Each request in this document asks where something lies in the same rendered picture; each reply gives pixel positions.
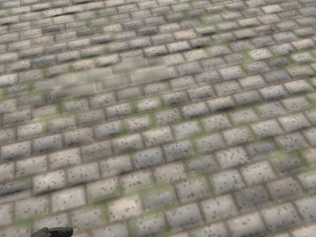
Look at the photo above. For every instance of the robot left hand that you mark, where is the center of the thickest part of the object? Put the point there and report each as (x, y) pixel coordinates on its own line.
(54, 232)

